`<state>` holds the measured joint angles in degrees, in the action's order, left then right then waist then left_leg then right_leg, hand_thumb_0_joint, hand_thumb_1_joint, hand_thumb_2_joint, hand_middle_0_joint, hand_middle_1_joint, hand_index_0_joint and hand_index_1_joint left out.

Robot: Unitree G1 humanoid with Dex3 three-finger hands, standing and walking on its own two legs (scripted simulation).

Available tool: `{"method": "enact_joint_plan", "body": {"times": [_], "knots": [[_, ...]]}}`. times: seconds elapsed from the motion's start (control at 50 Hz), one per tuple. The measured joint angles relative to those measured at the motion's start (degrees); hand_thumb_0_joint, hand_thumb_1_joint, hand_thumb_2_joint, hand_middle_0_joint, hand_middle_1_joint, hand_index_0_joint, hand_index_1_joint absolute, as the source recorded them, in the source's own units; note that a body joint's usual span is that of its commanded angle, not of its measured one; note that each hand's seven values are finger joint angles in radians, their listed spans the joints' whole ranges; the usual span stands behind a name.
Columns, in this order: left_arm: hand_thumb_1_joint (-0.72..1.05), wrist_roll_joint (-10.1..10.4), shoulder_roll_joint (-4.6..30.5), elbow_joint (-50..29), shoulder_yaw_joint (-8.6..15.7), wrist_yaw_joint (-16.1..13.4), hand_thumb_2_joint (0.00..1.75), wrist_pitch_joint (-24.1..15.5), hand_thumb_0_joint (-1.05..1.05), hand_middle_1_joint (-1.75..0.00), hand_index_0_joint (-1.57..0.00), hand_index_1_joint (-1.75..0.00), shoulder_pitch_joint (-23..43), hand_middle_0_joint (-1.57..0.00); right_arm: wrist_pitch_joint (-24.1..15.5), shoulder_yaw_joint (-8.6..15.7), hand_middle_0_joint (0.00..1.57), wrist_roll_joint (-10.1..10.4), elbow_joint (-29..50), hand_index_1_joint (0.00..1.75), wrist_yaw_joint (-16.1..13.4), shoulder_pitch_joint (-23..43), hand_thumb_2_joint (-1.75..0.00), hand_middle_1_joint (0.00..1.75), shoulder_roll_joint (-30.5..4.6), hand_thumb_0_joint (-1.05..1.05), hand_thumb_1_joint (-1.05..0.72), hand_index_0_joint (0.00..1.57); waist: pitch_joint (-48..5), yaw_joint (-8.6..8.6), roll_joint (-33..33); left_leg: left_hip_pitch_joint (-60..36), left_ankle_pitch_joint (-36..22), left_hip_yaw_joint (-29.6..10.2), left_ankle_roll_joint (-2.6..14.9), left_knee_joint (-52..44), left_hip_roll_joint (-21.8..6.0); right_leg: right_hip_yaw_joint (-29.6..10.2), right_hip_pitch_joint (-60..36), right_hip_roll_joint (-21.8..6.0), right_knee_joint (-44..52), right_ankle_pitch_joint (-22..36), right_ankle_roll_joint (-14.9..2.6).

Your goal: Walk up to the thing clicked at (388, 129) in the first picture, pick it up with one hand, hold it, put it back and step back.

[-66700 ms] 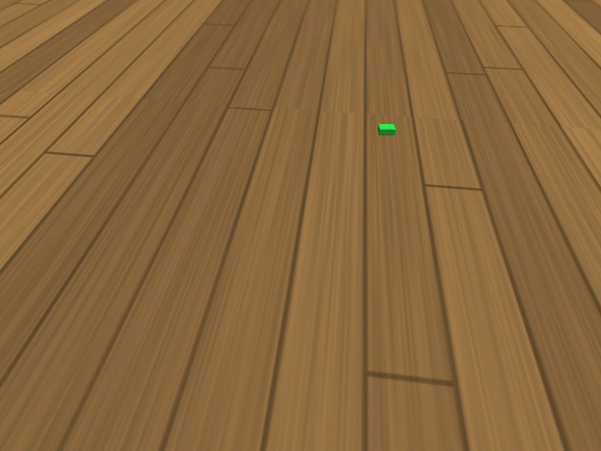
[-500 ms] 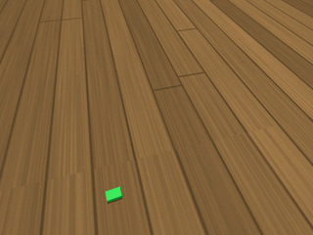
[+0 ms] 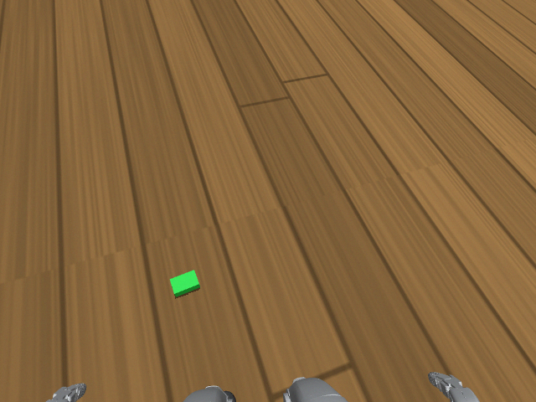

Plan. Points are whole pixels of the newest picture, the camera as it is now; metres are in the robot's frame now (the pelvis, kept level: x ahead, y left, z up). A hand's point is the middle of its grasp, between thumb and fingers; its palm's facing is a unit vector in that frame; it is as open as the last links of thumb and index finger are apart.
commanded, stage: step back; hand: left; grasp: from above
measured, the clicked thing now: (185, 283) +0.54 +0.25 -0.75
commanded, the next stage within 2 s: none
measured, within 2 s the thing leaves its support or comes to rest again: neither
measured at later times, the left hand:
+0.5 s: hand out of the picture +0.00 +0.24 -0.14, palm faces +0.05 -0.92 -0.40, open 7.4 cm
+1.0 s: hand out of the picture -0.22 +0.21 -0.14, palm faces +0.02 -0.91 -0.42, open 7.4 cm
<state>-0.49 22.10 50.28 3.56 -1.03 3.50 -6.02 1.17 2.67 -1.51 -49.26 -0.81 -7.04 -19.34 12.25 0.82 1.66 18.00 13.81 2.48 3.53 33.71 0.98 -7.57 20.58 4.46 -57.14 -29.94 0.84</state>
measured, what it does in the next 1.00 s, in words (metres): walks backwards: right foot, then left foot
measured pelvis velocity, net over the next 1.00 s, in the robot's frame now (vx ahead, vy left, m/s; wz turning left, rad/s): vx -0.28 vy -0.06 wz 0.01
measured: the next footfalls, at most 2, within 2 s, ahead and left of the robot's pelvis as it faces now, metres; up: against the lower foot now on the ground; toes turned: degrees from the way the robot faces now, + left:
right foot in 0.14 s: -0.02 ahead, -0.13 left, +0.00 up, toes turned +1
left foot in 0.52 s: -0.12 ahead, +0.10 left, +0.00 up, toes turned +2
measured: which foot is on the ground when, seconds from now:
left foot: down 0.00-0.16, up 0.18-0.50, down 0.52-0.90, up 0.92-1.00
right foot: up 0.00-0.12, down 0.14-0.52, up 0.54-0.86, down 0.88-1.00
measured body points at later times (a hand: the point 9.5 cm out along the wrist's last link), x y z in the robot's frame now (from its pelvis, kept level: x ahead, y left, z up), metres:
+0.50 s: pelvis -0.13 -0.02 -0.01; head -0.06 -0.03 +0.44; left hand -0.01 +0.29 -0.11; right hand -0.03 -0.34 -0.13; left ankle -0.16 +0.10 -0.72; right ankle -0.06 -0.13 -0.73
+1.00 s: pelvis -0.28 -0.06 -0.01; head -0.24 -0.08 +0.44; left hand -0.22 +0.26 -0.11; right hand -0.15 -0.37 -0.13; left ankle -0.25 +0.09 -0.67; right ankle -0.27 -0.17 -0.73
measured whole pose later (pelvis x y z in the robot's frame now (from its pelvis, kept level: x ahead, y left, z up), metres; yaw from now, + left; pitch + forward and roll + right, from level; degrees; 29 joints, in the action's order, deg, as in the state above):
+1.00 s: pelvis -0.28 -0.06 -0.01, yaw +1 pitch -3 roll +1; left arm -1.9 20.1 49.0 3.4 0.1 2.0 -12.7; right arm 3.8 3.3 -0.1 -48.1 -1.0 -7.1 -23.6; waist 8.7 -2.0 -2.2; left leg 29.6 27.0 -8.3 -0.2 62.9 5.7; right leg -2.5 16.0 0.2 -38.6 -19.8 -1.1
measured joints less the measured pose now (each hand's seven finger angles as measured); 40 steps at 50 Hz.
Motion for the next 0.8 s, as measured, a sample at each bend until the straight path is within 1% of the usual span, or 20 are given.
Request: {"method": "enact_joint_plan", "body": {"times": [0.08,0.12,0.16,0.2,0.22,0.26,0.32,0.38,0.46,0.5,0.52,0.54,0.56,0.58,0.6,0.62,0.66,0.72,0.76,0.8], "knots": [[0.91,-0.2,-0.2,-0.2,0.4,0.6,0.89,-0.3,0.01,-0.30,-0.20,-0.30,-1.3,-0.20,0.3,-0.3,0.21,0.0,1.0,0.30,0.3,0.5,-0.90,0.30,-0.6,0.01,-0.90,0.21,-0.3,-0.18,-0.9,2.4,-0.7,1.0,-0.72,1.9,-1.0,2.7,-3.2,-1.9,7.8,1.1,-0.72],[0.91,-0.4,-0.3,-0.3,0.7,1.0,0.89,-0.7,0.01,-0.30,-0.20,-0.30,-2.2,-0.20,0.8,-0.3,0.21,0.1,1.0,0.30,0.5,0.5,-0.90,0.30,-1.2,0.01,-0.90,0.21,-1.2,-0.49,-1.5,4.1,-0.8,1.3,-1.46,3.4,-1.5,4.3,-6.1,-2.8,15.4,5.2,-1.81],[0.91,-1.0,-1.2,-0.1,0.9,1.1,0.89,-1.3,0.01,-0.30,-0.20,-0.30,-2.9,-0.20,1.3,-0.1,0.21,0.5,0.3,0.30,0.5,0.8,-0.90,0.30,-2.3,0.01,-0.90,0.21,-1.7,-0.29,-3.8,5.8,0.0,-0.3,-2.28,5.6,-2.5,5.8,-7.1,-1.8,18.8,7.4,-2.33],[0.91,-1.2,-1.6,-0.6,0.5,1.5,0.89,-1.3,0.01,-0.30,-0.20,-0.30,-4.1,-0.20,2.0,0.4,0.21,0.7,-0.7,0.30,0.2,0.5,-0.90,0.30,-2.5,0.01,-0.90,0.21,-2.5,-0.57,-3.8,8.3,9.6,-4.3,-3.37,13.2,0.9,5.9,-6.1,-2.3,18.2,7.8,-2.88],[0.91,-1.2,-1.7,-0.8,0.4,1.5,0.89,-1.3,0.01,-0.30,-0.20,-0.30,-4.6,-0.20,2.2,0.4,0.21,0.8,-1.1,0.30,0.1,0.2,-0.90,0.30,-2.6,0.01,-0.90,0.21,-2.8,-1.12,-3.3,9.4,12.0,-6.0,-3.73,18.7,3.0,5.5,-6.0,-2.9,18.5,8.4,-3.05],[0.90,-1.1,-2.4,-1.1,0.3,1.2,0.89,-1.2,0.01,-0.30,-0.20,-0.30,-4.9,-0.20,2.0,0.5,0.21,1.2,-1.4,0.30,0.0,-1.0,-0.90,0.30,-3.3,0.01,-0.90,0.21,-3.3,-1.44,-3.3,10.3,12.5,-9.0,-3.85,26.9,5.9,5.6,-6.1,-3.6,20.7,10.3,-2.88],[0.90,-1.4,-2.6,-2.3,0.3,0.8,0.89,-1.1,0.01,-0.30,-0.20,-0.30,-4.4,-0.20,1.5,0.2,0.21,1.4,-1.5,0.30,-0.2,-2.9,-0.90,0.30,-4.0,0.01,-0.90,0.21,-3.8,-1.48,-3.4,9.0,13.2,-10.2,-4.49,31.4,7.0,6.3,-5.4,-4.3,23.0,12.7,-2.85],[0.90,-1.5,-2.6,-4.4,0.1,0.3,0.89,-1.5,0.01,-0.30,-0.20,-0.30,-3.1,-0.21,1.7,0.1,0.21,1.3,-1.6,0.30,-0.4,-4.3,-0.90,0.30,-4.4,0.01,-0.90,0.21,-3.4,-1.49,-3.2,5.3,14.9,-9.5,-5.04,27.6,5.7,7.5,-4.0,-4.9,23.4,14.1,-2.85],[0.90,-1.2,-2.0,-6.7,-0.2,0.1,0.89,-1.8,0.01,-0.30,-0.20,-0.30,-1.1,-0.20,1.6,0.1,0.21,1.0,-1.6,0.30,-0.3,-4.6,-0.90,0.30,-4.2,0.01,-0.90,0.21,-2.2,-1.34,-2.5,-0.4,14.9,-6.8,-4.59,14.9,2.6,9.2,-1.5,-5.8,21.9,15.2,-2.40],[0.90,-0.8,-1.4,-7.3,-0.5,0.2,0.89,-1.5,0.01,-0.30,-0.20,-0.30,-0.5,-0.20,1.1,0.2,0.21,0.7,-1.4,0.30,0.0,-4.5,-0.90,0.30,-3.9,0.01,-0.90,0.21,-1.9,-0.99,-1.9,-4.0,9.6,-5.2,-3.81,5.4,1.3,9.9,0.3,-6.4,19.7,15.2,-1.91],[0.90,-0.6,-1.0,-7.4,-0.6,0.3,0.89,-1.2,0.01,-0.30,-0.20,-0.30,-0.2,-0.20,0.7,0.4,0.21,0.5,-1.4,0.30,0.1,-4.4,-0.90,0.30,-3.6,0.01,-0.90,0.21,-1.8,-0.75,-1.3,-5.0,6.9,-4.7,-3.19,2.2,1.4,10.1,1.3,-6.9,18.3,15.0,-1.53],[0.90,-0.4,-0.5,-7.1,-0.5,0.4,0.89,-0.9,0.01,-0.30,-0.20,-0.30,0.2,-0.20,0.6,0.4,0.21,0.1,-1.4,0.30,0.2,-3.9,-0.90,0.30,-2.9,0.01,-0.90,0.21,-1.2,-1.03,0.1,-4.9,6.4,-4.1,-2.75,2.3,2.2,8.9,2.1,-7.4,17.1,15.0,-1.67],[0.90,-0.2,-0.4,-6.7,-0.3,0.3,0.89,-0.5,0.01,-0.30,-0.20,-0.30,0.3,-0.20,0.6,0.2,0.21,-0.1,-1.2,0.30,0.6,-3.7,-0.90,0.30,-2.5,0.01,-0.90,0.21,-1.1,-1.11,0.6,-4.3,6.5,-3.8,-2.43,3.0,2.3,7.0,3.0,-6.4,14.4,10.2,-1.79],[0.90,-0.2,-0.4,-6.0,-0.2,0.2,0.89,-0.2,0.01,-0.30,-0.20,-0.30,0.2,-0.20,0.5,0.0,0.21,-0.3,-1.0,0.30,1.0,-3.5,-0.90,0.30,-2.3,0.01,-0.90,0.21,-1.3,-0.80,0.3,-3.7,6.4,-4.1,-2.19,3.6,1.7,5.0,4.1,-4.3,9.7,4.7,-1.83],[0.90,-0.2,-0.4,-5.4,0.0,0.0,0.89,0.2,0.01,-0.30,-0.20,-0.30,0.0,-0.20,0.4,-0.2,0.21,-0.4,-0.9,0.30,1.1,-3.4,-0.90,0.30,-2.0,0.01,-0.90,0.21,-1.6,-0.44,0.0,-3.3,5.9,-4.4,-2.10,3.6,1.1,3.1,5.1,-2.1,4.2,1.2,-2.02],[0.90,0.0,-0.2,-4.9,0.2,-0.1,0.89,0.4,0.01,-0.30,-0.20,-0.30,-0.3,-0.20,0.3,-0.4,0.21,-0.5,-0.8,0.30,1.1,-3.2,-0.90,0.30,-1.6,0.01,-0.90,0.21,-1.9,-0.32,0.0,-3.1,5.1,-4.6,-2.17,2.9,0.7,1.5,6.0,-0.3,-0.8,-0.3,-2.25],[0.90,0.3,0.2,-4.3,0.6,-0.1,0.89,0.4,0.01,-0.30,-0.20,-0.30,-1.0,-0.20,0.3,-0.7,0.21,-0.6,-0.4,0.30,0.8,-2.8,-0.90,0.30,-1.0,0.01,-0.90,0.21,-2.7,-0.63,0.2,-2.6,3.3,-4.4,-2.33,1.4,-0.2,-0.1,6.8,1.8,-8.2,-0.5,-2.20],[0.91,0.2,0.4,-3.9,1.0,0.1,0.89,-0.1,0.01,-0.30,-0.20,-0.30,-2.4,-0.20,0.3,-0.7,0.21,-0.6,0.6,0.30,0.4,-1.5,-0.90,0.30,-1.0,0.01,-0.90,0.21,-2.8,-1.28,-0.2,-1.3,1.3,-4.0,-2.30,0.3,-1.4,0.2,4.8,1.7,-10.0,-0.2,-0.83],[0.91,0.0,0.6,-3.6,1.1,0.3,0.89,-0.3,0.01,-0.30,-0.20,-0.30,-3.2,-0.20,0.1,-0.5,0.21,-0.6,1.7,0.30,0.2,-0.6,-0.90,0.30,-1.2,0.01,-0.90,0.21,-2.5,-1.58,-0.5,0.0,0.3,-3.5,-2.35,0.6,-2.1,0.9,2.2,0.6,-6.1,-0.7,-0.01],[0.91,-0.1,0.7,-3.3,1.1,0.4,0.89,-0.4,0.01,-0.30,-0.20,-0.30,-3.8,-0.20,0.0,-0.5,0.21,-0.5,2.7,0.30,0.3,0.3,-0.90,0.30,-1.6,0.01,-0.90,0.21,-2.1,-1.88,-0.9,1.7,-0.5,-3.0,-2.80,1.4,-2.8,1.9,-0.7,-1.0,0.4,-0.4,0.20]]}}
